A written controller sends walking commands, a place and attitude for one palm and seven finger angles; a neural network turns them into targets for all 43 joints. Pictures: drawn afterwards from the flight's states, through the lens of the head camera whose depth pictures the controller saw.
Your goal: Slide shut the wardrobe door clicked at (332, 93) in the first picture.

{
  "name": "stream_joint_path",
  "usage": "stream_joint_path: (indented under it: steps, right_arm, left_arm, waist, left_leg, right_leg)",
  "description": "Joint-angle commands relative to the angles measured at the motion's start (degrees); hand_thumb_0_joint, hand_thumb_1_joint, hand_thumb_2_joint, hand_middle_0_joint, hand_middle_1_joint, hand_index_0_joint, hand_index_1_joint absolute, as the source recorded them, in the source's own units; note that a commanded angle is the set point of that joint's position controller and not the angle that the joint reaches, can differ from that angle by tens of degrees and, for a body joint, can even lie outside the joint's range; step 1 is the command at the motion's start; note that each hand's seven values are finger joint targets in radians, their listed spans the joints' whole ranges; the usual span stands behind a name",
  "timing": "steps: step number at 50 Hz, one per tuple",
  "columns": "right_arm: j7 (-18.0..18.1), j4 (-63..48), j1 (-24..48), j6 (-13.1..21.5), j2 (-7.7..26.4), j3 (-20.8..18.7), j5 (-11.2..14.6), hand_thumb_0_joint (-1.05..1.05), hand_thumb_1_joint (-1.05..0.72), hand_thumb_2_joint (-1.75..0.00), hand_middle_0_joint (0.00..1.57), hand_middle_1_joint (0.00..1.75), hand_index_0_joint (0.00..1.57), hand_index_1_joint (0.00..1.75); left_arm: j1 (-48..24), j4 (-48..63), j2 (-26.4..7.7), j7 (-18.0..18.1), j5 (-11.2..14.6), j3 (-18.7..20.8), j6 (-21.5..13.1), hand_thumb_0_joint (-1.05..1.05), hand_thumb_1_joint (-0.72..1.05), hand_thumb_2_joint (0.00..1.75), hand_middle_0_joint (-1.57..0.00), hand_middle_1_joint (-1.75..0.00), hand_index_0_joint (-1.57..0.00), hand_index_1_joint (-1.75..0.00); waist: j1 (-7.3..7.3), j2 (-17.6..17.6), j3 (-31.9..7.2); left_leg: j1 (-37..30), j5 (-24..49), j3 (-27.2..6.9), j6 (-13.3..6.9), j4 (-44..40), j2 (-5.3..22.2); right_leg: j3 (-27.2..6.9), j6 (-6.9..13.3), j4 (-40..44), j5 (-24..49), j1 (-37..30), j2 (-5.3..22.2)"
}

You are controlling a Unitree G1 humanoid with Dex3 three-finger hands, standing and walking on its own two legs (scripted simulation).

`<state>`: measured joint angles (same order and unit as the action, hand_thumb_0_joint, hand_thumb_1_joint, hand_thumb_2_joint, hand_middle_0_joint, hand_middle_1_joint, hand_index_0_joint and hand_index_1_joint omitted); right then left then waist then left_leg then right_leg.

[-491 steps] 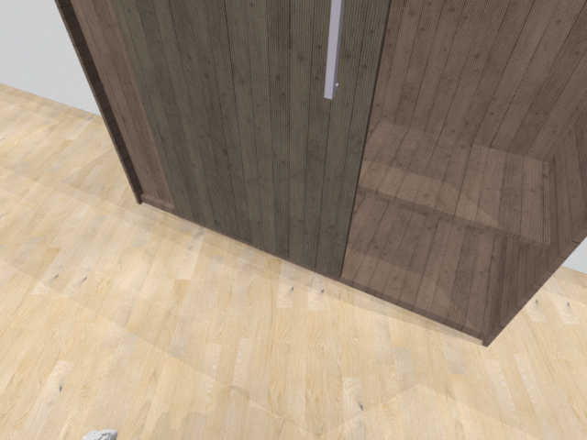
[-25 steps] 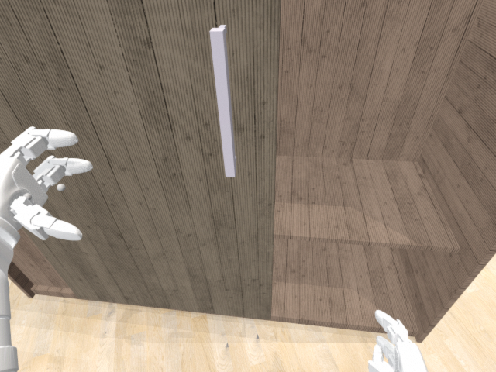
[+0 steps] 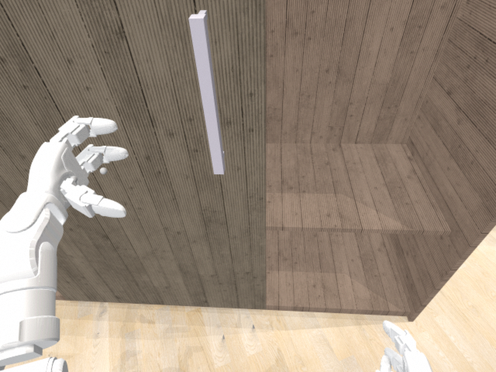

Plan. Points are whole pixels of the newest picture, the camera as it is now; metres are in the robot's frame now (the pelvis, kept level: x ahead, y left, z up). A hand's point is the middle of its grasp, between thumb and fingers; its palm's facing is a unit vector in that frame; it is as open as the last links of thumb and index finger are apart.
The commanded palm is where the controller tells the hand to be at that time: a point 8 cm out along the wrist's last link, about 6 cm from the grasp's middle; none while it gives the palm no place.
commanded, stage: move the hooked fingers beside the handle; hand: left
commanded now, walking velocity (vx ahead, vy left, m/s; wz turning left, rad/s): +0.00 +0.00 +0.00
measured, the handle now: (212, 103) +0.51 +0.10 +0.21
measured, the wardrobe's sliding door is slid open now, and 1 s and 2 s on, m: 0.57 0.57 0.57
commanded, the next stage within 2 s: none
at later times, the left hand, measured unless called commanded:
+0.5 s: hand (139, 139) +0.40 +0.20 +0.21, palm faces +0.05 -1.00 -0.01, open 13.9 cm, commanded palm +0.38 +0.25 +0.20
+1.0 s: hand (172, 125) +0.46 +0.16 +0.20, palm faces +0.04 -1.00 +0.01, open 14.0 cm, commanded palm +0.44 +0.22 +0.19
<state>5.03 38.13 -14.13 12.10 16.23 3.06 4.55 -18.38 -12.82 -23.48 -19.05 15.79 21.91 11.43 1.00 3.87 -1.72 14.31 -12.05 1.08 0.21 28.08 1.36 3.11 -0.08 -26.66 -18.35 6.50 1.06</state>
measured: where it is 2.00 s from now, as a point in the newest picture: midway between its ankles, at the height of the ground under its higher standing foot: outside the picture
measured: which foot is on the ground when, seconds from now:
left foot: down 0.00-1.00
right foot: down 0.00-1.00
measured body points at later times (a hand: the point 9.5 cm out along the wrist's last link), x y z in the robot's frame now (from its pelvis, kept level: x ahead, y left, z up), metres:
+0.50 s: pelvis +0.01 +0.00 +0.00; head -0.01 -0.02 +0.45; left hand +0.39 +0.26 +0.21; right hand +0.14 -0.25 -0.10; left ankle +0.03 +0.12 -0.74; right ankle -0.04 -0.12 -0.74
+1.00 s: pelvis +0.01 +0.00 +0.00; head +0.01 -0.02 +0.45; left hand +0.45 +0.22 +0.20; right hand +0.09 -0.27 -0.12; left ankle +0.03 +0.12 -0.74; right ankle -0.04 -0.12 -0.74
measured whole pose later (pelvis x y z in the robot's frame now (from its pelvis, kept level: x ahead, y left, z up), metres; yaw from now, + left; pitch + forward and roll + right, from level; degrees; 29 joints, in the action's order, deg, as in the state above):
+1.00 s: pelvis +0.01 +0.00 +0.00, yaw -2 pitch +2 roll +0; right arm 3.8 42.2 -18.1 6.4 15.5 0.9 3.0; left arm -43.4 -42.2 -20.9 -8.0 9.6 17.5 4.1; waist -3.3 2.5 -2.2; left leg 17.9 -13.0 2.2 0.4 29.0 2.2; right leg 1.8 0.1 -27.5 -18.8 10.7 0.4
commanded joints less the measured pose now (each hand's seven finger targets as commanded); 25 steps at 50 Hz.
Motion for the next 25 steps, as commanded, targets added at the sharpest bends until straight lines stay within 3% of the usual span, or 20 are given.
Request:
stream_joint_path:
  steps: [1,5,6,7,9,10,11,13,15,18,19,21,23,25]
  right_arm:
    - [1.0,-8.2,7.9,3.5,6.0,-2.5,-0.6,0.00,-0.90,-0.90,0.20,0.30,0.20,0.30]
    - [1.1,-6.9,7.4,2.3,6.3,-2.6,-0.4,0.00,-0.90,-0.90,0.20,0.30,0.20,0.30]
    - [1.2,-6.9,7.7,1.9,6.3,-2.5,-0.2,0.00,-0.90,-0.90,0.20,0.30,0.20,0.30]
    - [1.3,-6.7,7.4,1.5,6.4,-2.6,-0.2,0.00,-0.90,-0.90,0.20,0.30,0.20,0.30]
    - [1.3,-6.7,7.1,1.1,6.6,-2.8,-0.2,0.00,-0.90,-0.90,0.20,0.30,0.20,0.30]
    - [1.3,-7.2,7.4,1.0,6.5,-2.8,-0.3,0.00,-0.90,-0.90,0.20,0.30,0.20,0.30]
    - [1.3,-7.3,7.3,1.0,6.2,-2.7,-0.4,0.00,-0.90,-0.90,0.20,0.30,0.20,0.30]
    - [1.3,-7.3,7.0,1.2,6.1,-2.9,-0.7,0.00,-0.90,-0.90,0.20,0.30,0.20,0.30]
    - [1.2,-6.6,6.0,1.0,6.4,-3.0,-1.1,0.00,-0.90,-0.90,0.20,0.30,0.20,0.30]
    - [1.0,-5.6,5.3,0.4,6.2,-3.0,-1.2,0.00,-0.90,-0.90,0.20,0.30,0.20,0.30]
    - [0.9,-5.0,4.7,-0.2,6.6,-3.1,-1.2,0.00,-0.90,-0.90,0.20,0.30,0.20,0.30]
    - [0.8,-5.1,4.6,-0.9,6.5,-3.0,-0.9,0.00,-0.90,-0.90,0.20,0.30,0.20,0.30]
    - [0.8,-5.5,4.5,-1.5,6.6,-3.2,-0.7,0.00,-0.90,-0.90,0.20,0.30,0.20,0.30]
    - [0.6,-5.9,4.0,-1.7,6.8,-3.5,-0.8,0.00,-0.90,-0.90,0.20,0.30,0.20,0.30]
  left_arm:
    - [-26.9,14.2,-15.8,1.5,1.7,5.4,-6.5,0.00,-0.50,0.30,-0.30,-1.20,-0.30,-1.20]
    - [-24.4,5.8,-13.6,2.8,0.1,2.8,-3.3,0.00,-0.50,0.30,-0.30,-1.20,-0.30,-1.20]
    - [-26.6,5.1,-12.2,2.9,-0.3,0.5,-2.4,0.00,-0.50,0.30,-0.30,-1.20,-0.30,-1.20]
    - [-27.6,3.4,-12.0,3.1,-0.5,-0.1,-1.7,0.00,-0.50,0.30,-0.30,-1.20,-0.30,-1.20]
    - [-30.0,3.1,-12.0,3.4,-0.9,-0.8,-1.7,0.00,-0.50,0.30,-0.30,-1.20,-0.30,-1.20]
    - [-31.4,4.7,-11.6,3.5,-1.0,-1.4,-2.1,0.00,-0.50,0.30,-0.30,-1.20,-0.30,-1.20]
    - [-35.7,6.8,-10.4,3.7,-1.0,-2.9,-2.8,0.00,-0.50,0.30,-0.30,-1.20,-0.30,-1.20]
    - [-38.4,8.6,-10.6,4.4,-0.8,-2.3,-4.7,0.00,-0.50,0.30,-0.30,-1.20,-0.30,-1.20]
    - [-37.6,7.6,-13.6,5.3,-0.8,1.0,-6.4,0.00,-0.50,0.30,-0.30,-1.20,-0.30,-1.20]
    - [-37.2,1.7,-13.5,6.2,-1.3,1.7,-6.5,0.00,-0.50,0.30,-0.30,-1.20,-0.30,-1.20]
    - [-34.6,-2.1,-15.1,6.6,-1.8,3.0,-6.0,0.00,-0.50,0.30,-0.30,-1.20,-0.30,-1.20]
    - [-35.4,-5.8,-12.9,6.6,-2.4,0.5,-4.9,0.00,-0.50,0.30,-0.30,-1.20,-0.30,-1.20]
    - [-36.5,-7.1,-11.9,6.5,-3.1,-1.4,-4.1,0.00,-0.50,0.30,-0.30,-1.20,-0.30,-1.20]
    - [-38.7,-6.5,-12.2,6.5,-3.4,-1.8,-4.6,0.00,-0.50,0.30,-0.30,-1.20,-0.30,-1.20]
  waist:
    - [-0.23,-0.6,-14.7]
    - [-0.31,-0.7,-8.5]
    - [-0.75,0.5,-7.4]
    - [-1.19,-2.0,-6.4]
    - [-1.41,-2.3,-8.0]
    - [-1.43,0.3,-10.5]
    - [-2.09,0.3,-12.2]
    - [-2.15,-0.5,-16.1]
    - [-1.63,-2.2,-18.1]
    - [-1.38,-2.3,-15.9]
    - [-0.90,-4.0,-13.7]
    - [-1.46,-3.7,-10.4]
    - [-1.81,-1.6,-9.3]
    - [-2.18,-1.9,-11.2]
  left_leg:
    - [-14.8,13.4,-1.7,-2.3,-1.7,-0.9]
    - [-11.0,10.1,-1.6,-2.0,-2.7,-0.8]
    - [-10.6,8.8,-1.5,-2.0,-2.8,-0.8]
    - [-10.2,7.9,-1.8,-2.1,-3.0,-0.6]
    - [-10.7,8.0,-1.7,-2.2,-2.6,-0.7]
    - [-12.1,9.1,-1.6,-2.2,-2.4,-0.8]
    - [-13.9,10.2,-2.0,-2.2,-2.1,-0.8]
    - [-16.2,12.5,-2.4,-2.1,-1.5,-0.7]
    - [-16.1,14.5,-2.2,-2.3,-1.2,-0.7]
    - [-14.3,14.2,-1.6,-2.2,-1.4,-0.8]
    - [-12.0,12.5,-1.3,-2.2,-1.5,-0.8]
    - [-9.7,10.7,-1.0,-2.2,-2.1,-0.8]
    - [-9.4,10.3,-0.7,-2.2,-2.0,-0.7]
    - [-10.0,10.9,-0.8,-2.4,-1.6,-0.9]
  right_leg:
    - [0.3,0.9,3.6,21.1,4.9,-1.6]
    - [0.5,0.9,4.4,17.9,6.7,-1.3]
    - [0.2,0.9,4.7,16.7,7.7,-1.2]
    - [0.3,0.8,4.9,15.7,8.3,-1.3]
    - [0.1,0.8,5.1,15.8,7.7,-1.2]
    - [-0.2,1.0,4.7,16.8,7.3,-1.1]
    - [-0.1,1.1,4.4,17.6,7.3,-1.2]
    - [0.0,1.1,3.8,19.3,6.4,-1.4]
    - [-0.1,1.1,3.6,21.8,4.4,-1.4]
    - [-0.4,1.0,3.5,22.2,4.6,-1.3]
    - [-0.4,0.9,4.1,20.8,4.7,-1.4]
    - [-0.5,0.8,4.1,19.9,6.0,-1.1]
    - [-0.6,0.9,4.2,19.2,7.1,-1.1]
    - [-0.7,1.0,4.2,20.0,6.4,-1.1]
